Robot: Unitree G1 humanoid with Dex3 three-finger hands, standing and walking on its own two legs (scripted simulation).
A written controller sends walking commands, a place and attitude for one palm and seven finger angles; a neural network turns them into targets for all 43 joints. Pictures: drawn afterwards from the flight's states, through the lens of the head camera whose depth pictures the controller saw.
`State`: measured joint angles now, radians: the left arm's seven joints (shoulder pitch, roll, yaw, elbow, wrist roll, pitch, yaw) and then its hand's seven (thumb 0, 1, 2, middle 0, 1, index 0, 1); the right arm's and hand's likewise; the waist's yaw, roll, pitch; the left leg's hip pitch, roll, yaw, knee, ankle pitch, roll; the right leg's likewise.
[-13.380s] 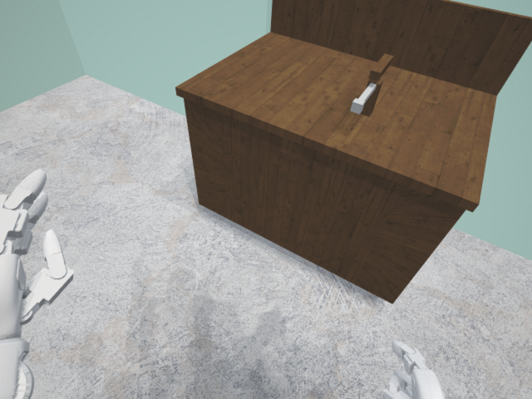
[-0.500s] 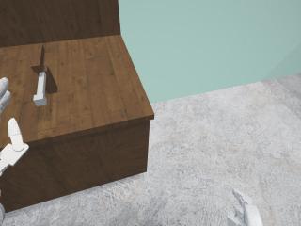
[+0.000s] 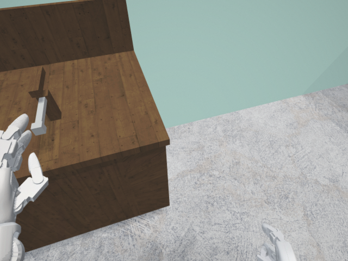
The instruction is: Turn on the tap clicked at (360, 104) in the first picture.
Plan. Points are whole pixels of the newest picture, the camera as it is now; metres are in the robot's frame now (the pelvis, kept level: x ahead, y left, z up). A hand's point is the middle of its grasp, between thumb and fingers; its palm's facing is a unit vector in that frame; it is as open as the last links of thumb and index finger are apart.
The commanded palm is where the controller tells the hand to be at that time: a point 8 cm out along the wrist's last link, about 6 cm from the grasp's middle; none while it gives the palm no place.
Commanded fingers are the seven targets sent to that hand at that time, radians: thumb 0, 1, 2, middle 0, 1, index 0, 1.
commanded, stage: come to a stop and stand still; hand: left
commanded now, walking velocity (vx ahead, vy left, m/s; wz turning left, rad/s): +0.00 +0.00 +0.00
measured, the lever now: (38, 128) +0.44 +0.42 +0.03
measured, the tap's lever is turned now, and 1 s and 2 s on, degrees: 0 0 0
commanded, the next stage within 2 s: look again from close up in 1.22 s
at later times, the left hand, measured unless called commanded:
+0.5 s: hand (18, 182) +0.21 +0.27 +0.17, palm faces +0.39 -0.85 -0.35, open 7.4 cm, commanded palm +0.14 +0.29 +0.18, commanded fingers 0.00 0.90 0.90 -0.20 -0.30 -0.20 -0.30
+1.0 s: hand (14, 168) +0.24 +0.31 +0.15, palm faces +0.38 -0.86 -0.34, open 7.4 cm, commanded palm +0.18 +0.33 +0.18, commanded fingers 0.00 0.90 0.90 -0.20 -0.30 -0.20 -0.30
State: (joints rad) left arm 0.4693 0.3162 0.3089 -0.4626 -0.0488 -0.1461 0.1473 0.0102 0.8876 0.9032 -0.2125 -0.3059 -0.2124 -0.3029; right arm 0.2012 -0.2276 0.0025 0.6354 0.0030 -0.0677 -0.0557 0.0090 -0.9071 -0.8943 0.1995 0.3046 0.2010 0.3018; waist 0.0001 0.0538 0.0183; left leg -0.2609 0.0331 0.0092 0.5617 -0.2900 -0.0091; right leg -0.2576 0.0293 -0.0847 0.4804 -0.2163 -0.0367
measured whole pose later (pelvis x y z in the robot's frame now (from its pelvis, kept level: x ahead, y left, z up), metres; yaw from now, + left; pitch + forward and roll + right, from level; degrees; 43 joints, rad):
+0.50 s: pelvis -0.03 +0.02 +0.01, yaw -2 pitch -1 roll -1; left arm 0.34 0.36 0.36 -0.31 -0.06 -0.24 0.09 0.01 0.89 0.90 -0.20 -0.30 -0.21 -0.30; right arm 0.25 -0.21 0.01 0.60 0.01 -0.14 -0.01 0.01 -0.91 -0.89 0.20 0.30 0.20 0.30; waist 0.04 0.02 0.03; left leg -0.24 0.00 0.04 0.47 -0.22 0.03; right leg -0.26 0.01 -0.03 0.41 -0.15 -0.01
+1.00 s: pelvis +0.02 +0.05 +0.01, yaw +0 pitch +0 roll -1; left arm 0.37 0.35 0.34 -0.39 -0.02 -0.24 0.08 0.01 0.89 0.90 -0.21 -0.31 -0.21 -0.30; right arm 0.19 -0.17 0.04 0.58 -0.02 -0.15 0.00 0.01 -0.91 -0.89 0.20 0.30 0.20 0.30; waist 0.04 -0.05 0.04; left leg -0.19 -0.06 0.02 0.43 -0.24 0.08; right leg -0.20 -0.01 0.02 0.37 -0.18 0.03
